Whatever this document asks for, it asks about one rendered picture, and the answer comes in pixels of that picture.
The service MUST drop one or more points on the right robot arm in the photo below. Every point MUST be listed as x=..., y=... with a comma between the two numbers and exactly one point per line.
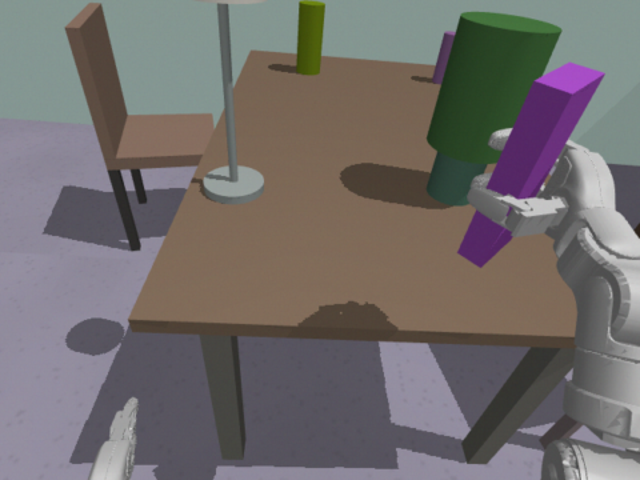
x=599, y=259

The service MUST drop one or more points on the left robot hand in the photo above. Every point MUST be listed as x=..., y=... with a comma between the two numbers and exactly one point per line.
x=115, y=459

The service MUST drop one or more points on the chair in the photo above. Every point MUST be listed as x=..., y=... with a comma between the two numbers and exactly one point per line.
x=565, y=427
x=129, y=141

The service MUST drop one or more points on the desk lamp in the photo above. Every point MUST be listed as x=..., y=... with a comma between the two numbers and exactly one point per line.
x=231, y=184

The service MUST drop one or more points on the potted plant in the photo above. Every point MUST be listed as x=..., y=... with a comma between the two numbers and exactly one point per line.
x=493, y=62

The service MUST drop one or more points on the right robot hand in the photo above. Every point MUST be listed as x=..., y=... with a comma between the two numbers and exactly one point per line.
x=581, y=180

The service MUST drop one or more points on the table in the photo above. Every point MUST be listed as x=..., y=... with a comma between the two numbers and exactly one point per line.
x=345, y=243

